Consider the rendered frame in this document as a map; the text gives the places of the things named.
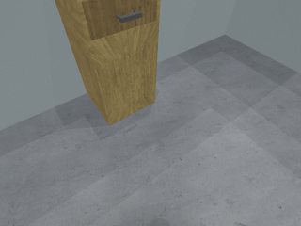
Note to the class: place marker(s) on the drawer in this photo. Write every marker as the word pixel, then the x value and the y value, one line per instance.
pixel 101 15

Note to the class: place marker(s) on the handle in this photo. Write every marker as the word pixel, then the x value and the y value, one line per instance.
pixel 130 17

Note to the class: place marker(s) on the cabinet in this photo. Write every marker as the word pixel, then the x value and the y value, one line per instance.
pixel 118 71

